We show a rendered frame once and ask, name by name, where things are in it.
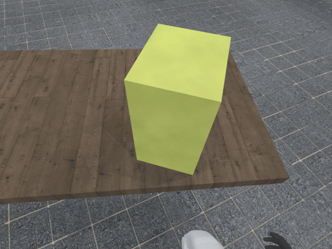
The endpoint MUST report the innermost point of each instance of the carton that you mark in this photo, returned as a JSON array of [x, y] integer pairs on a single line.
[[174, 90]]

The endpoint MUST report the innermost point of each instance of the robot right thigh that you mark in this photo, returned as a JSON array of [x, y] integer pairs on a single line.
[[199, 239]]

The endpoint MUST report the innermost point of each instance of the table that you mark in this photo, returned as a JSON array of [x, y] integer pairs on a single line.
[[65, 131]]

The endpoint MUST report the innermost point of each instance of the right robot hand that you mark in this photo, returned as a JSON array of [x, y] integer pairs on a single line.
[[277, 239]]

